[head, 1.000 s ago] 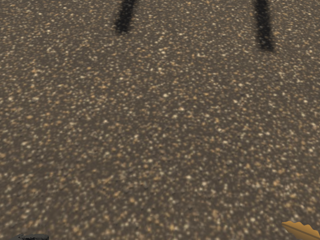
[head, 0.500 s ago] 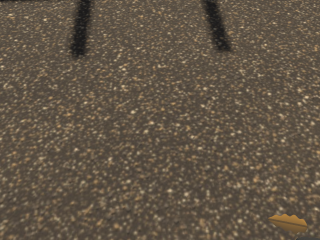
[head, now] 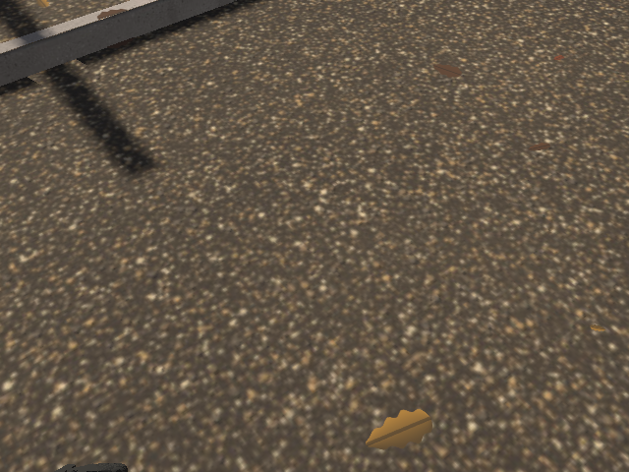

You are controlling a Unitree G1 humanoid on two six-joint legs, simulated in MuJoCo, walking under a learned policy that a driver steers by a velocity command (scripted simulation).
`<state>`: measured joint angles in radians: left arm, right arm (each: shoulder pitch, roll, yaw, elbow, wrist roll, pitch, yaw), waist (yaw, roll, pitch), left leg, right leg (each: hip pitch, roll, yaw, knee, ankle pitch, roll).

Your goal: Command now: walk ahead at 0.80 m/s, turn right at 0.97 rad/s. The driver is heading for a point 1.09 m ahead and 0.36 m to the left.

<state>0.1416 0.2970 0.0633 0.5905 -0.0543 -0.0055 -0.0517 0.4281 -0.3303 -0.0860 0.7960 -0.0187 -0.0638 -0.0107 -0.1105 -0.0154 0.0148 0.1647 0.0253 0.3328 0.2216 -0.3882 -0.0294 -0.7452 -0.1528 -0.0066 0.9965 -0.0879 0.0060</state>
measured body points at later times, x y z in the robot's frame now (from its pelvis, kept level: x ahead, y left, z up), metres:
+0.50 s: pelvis +0.39 -0.10 -0.01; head +0.39 -0.09 +0.44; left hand +0.37 +0.17 -0.13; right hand +0.57 -0.35 -0.10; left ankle +0.59 +0.07 -0.65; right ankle +0.23 -0.16 -0.73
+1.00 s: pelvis +0.83 -0.04 +0.00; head +0.85 -0.01 +0.45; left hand +0.98 +0.28 -0.02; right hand +0.99 -0.27 -0.11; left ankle +0.66 -0.03 -0.73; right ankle +1.09 -0.09 -0.70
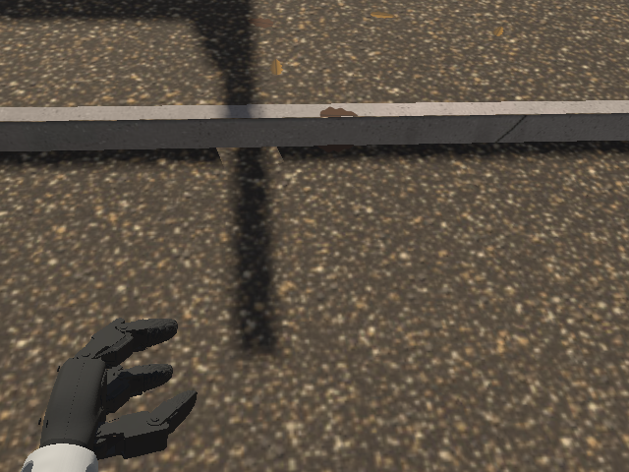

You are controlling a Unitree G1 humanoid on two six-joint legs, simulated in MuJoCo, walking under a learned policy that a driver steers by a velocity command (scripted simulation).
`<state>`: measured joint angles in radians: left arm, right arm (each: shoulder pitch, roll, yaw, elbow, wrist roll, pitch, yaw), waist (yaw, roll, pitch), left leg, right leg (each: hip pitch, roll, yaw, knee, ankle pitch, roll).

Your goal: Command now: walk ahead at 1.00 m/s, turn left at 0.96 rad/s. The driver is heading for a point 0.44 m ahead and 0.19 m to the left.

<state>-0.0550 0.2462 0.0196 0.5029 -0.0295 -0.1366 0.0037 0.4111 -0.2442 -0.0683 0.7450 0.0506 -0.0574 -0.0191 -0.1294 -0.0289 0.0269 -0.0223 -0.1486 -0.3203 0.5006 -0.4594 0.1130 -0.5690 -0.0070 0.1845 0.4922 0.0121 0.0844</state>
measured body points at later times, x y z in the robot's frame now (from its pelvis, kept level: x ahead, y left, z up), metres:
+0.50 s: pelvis +0.40 +0.03 -0.03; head +0.42 +0.06 +0.42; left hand +0.23 +0.25 -0.16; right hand +0.73 -0.03 -0.07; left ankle +0.54 +0.17 -0.72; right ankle +0.21 -0.19 -0.70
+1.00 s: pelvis +0.62 +0.10 +0.00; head +0.64 +0.11 +0.45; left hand +0.60 +0.39 -0.10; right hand +0.88 -0.05 -0.11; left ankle +0.54 +0.17 -0.73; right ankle +0.77 +0.04 -0.73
